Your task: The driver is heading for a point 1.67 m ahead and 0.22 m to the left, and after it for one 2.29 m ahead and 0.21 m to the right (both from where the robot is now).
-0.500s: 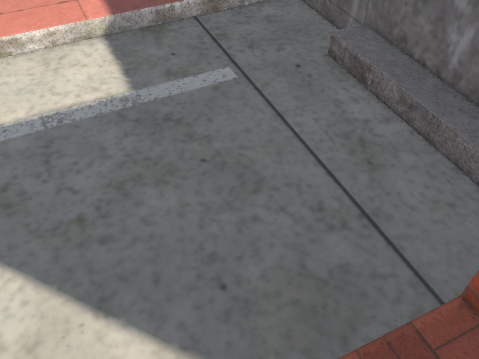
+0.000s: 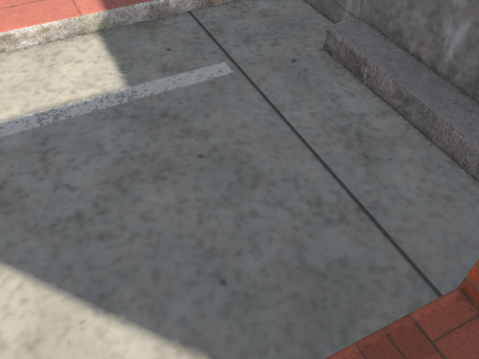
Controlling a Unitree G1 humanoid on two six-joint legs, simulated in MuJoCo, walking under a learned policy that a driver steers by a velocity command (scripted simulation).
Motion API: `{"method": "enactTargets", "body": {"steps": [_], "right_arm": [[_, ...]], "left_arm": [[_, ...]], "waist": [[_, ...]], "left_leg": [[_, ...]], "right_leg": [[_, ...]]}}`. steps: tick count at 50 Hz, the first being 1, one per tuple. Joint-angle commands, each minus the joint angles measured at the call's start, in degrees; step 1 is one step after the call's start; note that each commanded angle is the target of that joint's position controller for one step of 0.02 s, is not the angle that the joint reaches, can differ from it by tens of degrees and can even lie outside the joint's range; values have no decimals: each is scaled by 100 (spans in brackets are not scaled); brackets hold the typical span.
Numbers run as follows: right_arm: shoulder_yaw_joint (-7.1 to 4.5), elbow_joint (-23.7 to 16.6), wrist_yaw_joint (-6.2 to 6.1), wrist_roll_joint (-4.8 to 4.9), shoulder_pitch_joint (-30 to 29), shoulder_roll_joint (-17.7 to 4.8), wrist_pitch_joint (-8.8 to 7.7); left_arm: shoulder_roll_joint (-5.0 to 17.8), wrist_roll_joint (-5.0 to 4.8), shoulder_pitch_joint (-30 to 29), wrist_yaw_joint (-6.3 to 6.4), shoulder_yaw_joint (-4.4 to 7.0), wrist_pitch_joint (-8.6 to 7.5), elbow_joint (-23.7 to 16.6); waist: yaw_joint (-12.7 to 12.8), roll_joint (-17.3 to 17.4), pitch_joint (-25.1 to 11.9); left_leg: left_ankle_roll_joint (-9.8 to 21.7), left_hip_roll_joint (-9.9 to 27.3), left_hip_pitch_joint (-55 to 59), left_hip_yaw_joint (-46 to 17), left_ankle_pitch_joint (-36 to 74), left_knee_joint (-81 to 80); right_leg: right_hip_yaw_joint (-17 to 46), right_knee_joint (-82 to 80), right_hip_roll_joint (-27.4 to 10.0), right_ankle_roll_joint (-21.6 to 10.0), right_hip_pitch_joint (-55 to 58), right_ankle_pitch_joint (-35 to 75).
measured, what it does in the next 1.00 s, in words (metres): walks ahead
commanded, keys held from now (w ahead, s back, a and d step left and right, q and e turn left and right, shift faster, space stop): no key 0.42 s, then w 0.58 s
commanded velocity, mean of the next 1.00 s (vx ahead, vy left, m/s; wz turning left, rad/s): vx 0.18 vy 0.00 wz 0.00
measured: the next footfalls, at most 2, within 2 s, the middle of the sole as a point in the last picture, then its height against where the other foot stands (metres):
left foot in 1.10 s outside the picture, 0.16 m lower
right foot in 1.66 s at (219, 358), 0.16 m lower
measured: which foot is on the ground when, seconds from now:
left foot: down 0.00-0.68, up 0.70-1.00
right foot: down 0.00-1.00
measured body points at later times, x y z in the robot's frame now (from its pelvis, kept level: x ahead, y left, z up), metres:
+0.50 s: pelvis -0.02 +0.01 +0.00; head -0.02 +0.01 +0.45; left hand -0.02 +0.22 -0.17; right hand -0.04 -0.20 -0.16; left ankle -0.08 +0.11 -0.75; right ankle -0.02 -0.08 -0.75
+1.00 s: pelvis +0.12 +0.06 -0.06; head +0.12 +0.08 +0.39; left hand -0.02 +0.29 -0.21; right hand +0.24 -0.20 -0.17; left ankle +0.23 +0.20 -0.77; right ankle -0.03 -0.08 -0.74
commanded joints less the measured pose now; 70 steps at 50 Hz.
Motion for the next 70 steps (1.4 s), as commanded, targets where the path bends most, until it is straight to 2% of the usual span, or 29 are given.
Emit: {"method": "enactTargets", "body": {"steps": [1, 21, 25, 30, 32, 35, 37, 42, 44, 45, 47, 49, 51, 52, 53, 54, 55, 56, 57, 58, 59, 60, 61, 63, 65, 66, 67, 69, 70], "right_arm": [[-36, -51, -10, -4, 357, -439, -7], [3, -46, 32, 2, 212, -471, 1], [-89, -108, 61, -51, 209, -626, 34], [-209, -330, 64, -93, 256, -712, 31], [-235, -475, 60, -91, 150, -717, -36], [-287, -734, 94, -166, -15, -658, -200], [-360, -934, 111, -177, -386, -754, -285], [-524, -977, 228, -224, -201, -888, -248], [-544, -1044, 292, -174, -321, -787, -212], [-636, -1233, 312, -193, -858, -1022, -239], [-589, -1448, 470, -207, -1246, -993, -266], [-565, -1501, 584, -7, -1368, -949, -252], [-522, -1582, 602, 160, -1412, -898, -165], [-571, -1419, 540, 202, -878, -971, -148], [-610, -1128, 470, 128, -42, -1120, -149], [-729, -671, 372, 59, 1276, -1312, -163], [-819, -319, 308, -50, 2227, -1516, -136], [-799, -290, 394, -130, 1890, -1638, -210], [-618, -408, 492, -204, 1803, -1445, -235], [-581, -495, 513, -132, 1855, -1271, -214], [-623, -570, 402, -102, 1620, -1536, -166], [-590, -711, 323, -20, 1102, -1331, -155], [-583, -791, 270, -134, 1082, -1578, -232], [-367, -733, 229, -195, 745, -1023, -364], [-356, -934, 114, -15, 229, -1164, -452], [-411, -835, 94, 6, 524, -1383, -458], [-444, -716, 121, -47, 866, -1392, -451], [-284, -571, 52, 85, 1316, -632, -479], [-288, -548, 34, 44, 1527, -672, -502]], "left_arm": [[386, 5, 271, 16, 34, -12, -24], [341, 15, 461, -4, -36, -26, 57], [497, 45, 479, -24, 49, 23, -52], [538, 136, 663, -60, 148, -42, -269], [581, 148, 944, -65, 178, -110, -279], [1025, 167, 1834, -59, 360, -152, -50], [1037, 197, 2035, -76, 405, -226, -49], [959, 317, 1897, -79, 441, -360, -187], [794, 321, 1829, -64, 312, -429, -240], [803, 336, 2007, -27, 288, -533, -121], [797, 273, 1482, 24, 228, -661, -333], [966, 257, 1196, 31, 180, -591, -525], [1094, 275, 1336, 63, 216, -545, -488], [1072, 336, 1214, 51, 198, -532, -506], [1084, 364, 1191, 63, 191, -494, -520], [1237, 363, 1046, 85, 226, -451, -469], [1356, 322, 941, 105, 311, -426, -393], [722, 195, 1540, 114, 292, -403, -384], [404, -71, 1965, 181, 209, -478, -568], [533, -89, 2040, 174, 187, -433, -504], [536, 14, 1713, 123, 179, -349, -580], [649, 274, 835, 17, 170, -255, -781], [755, 313, 660, -90, 188, -158, -924], [829, 277, 136, -158, 220, -139, -974], [688, 343, -460, -295, 197, -124, -1141], [493, 441, -405, -317, 134, -73, -1135], [529, 400, -33, -349, 157, -26, -973], [709, 238, -772, -393, 227, -183, -1119], [600, 268, -1291, -403, 188, -250, -1227]], "waist": [[27, 79, 292], [31, 78, 373], [46, 108, 422], [102, 269, 1051], [238, 107, 1088], [492, -849, 855], [605, -577, 911], [319, -319, 550], [260, -272, 601], [414, -398, 796], [301, -269, 794], [455, -424, 554], [550, -530, 790], [336, -594, 590], [10, -334, 451], [-721, 18, 82], [-1350, 764, -11], [-663, 1905, 195], [-44, 1861, -78], [-66, 1004, -567], [-3, 959, -517], [-91, 603, -86], [-26, 1066, 217], [320, 138, 1205], [345, 397, 1224], [361, 680, 912], [390, 759, 617], [123, -32, 773], [-185, 96, 756]], "left_leg": [[115, 678, -684, -427, 1307, -255], [162, 630, -780, -455, 955, -269], [333, 383, -979, -411, -628, -167], [698, 356, -1672, -787, -2235, 157], [719, 234, -2077, -724, -2011, 577], [491, -160, -3260, 176, -1192, 2193], [375, 64, -3815, 196, -1349, 2828], [221, 349, -3505, 175, -432, 4348], [51, 375, -3472, 70, 588, 3950], [69, 610, -4216, -401, 1252, 3834], [45, 570, -3374, -273, 3120, 2335], [33, 292, -1847, 173, 3559, 1493], [-76, 259, -1091, 364, 3499, 1270], [-121, 132, -516, 730, 3718, 1628], [-49, 215, -95, 677, 3635, 1285], [-35, 96, 721, 975, 3702, 708], [17, 182, 1233, 1147, 3539, 195], [158, 1135, 1617, 105, 5269, 751], [25, 1838, 2172, -568, 7117, 2254], [307, 2194, 2012, -1013, 5917, 1928], [976, 2588, 1253, -1793, 3014, 1185], [1028, 2233, 257, -2110, 374, 426], [1326, 2484, -638, -2549, -319, 234], [943, 1925, -2031, -1860, 460, 247], [903, 1149, -3076, -896, 755, -406], [999, 1375, -2866, -916, 2246, -101], [977, 1479, -2334, -897, 3115, 259], [950, 962, -877, -640, 1568, 864], [1000, 964, -560, -787, 1250, 846]], "right_leg": [[719, -56, -1012, -60, 351, 1965], [728, -172, -1000, 11, 112, 1417], [557, 44, -645, -71, -183, -672], [622, 604, -452, -377, -937, -2203], [980, 560, -595, -533, -675, -2267], [2819, -10, -1563, -1188, 544, -2115], [3279, 37, -2020, -1473, 690, -955], [2306, 408, -1955, -1322, -251, 276], [1679, 783, -1636, -1221, -652, 157], [1906, 1029, -1782, -1153, -165, -319], [1463, 1272, -1406, -864, -1085, -1456], [846, 1494, -1105, -588, -1910, -1284], [711, 1880, -1135, -522, -2319, -961], [651, 2476, -1188, -467, -2413, -473], [472, 3428, -1075, -425, -2189, 38], [144, 4970, -866, -376, -1958, 1077], [-104, 7184, -448, -305, -2216, 392], [-101, 9427, 197, -262, -3668, -3512], [205, 9957, -134, -304, -4970, -3489], [86, 9832, -252, -312, -5313, -2844], [-218, 9840, -441, -218, -5658, -2465], [-124, 9349, -783, -225, -5664, -1998], [112, 8624, -956, -118, -5364, -1508], [555, 6420, -1162, 44, -4909, 130], [-267, 4045, -1000, 316, -3207, 1397], [-352, 4110, -937, 331, -2725, 1508], [-394, 4631, -860, 240, -2707, 1826], [-63, 2947, -1021, 10, -4071, 3245], [-260, 2650, -906, -1, -4166, 3412]]}}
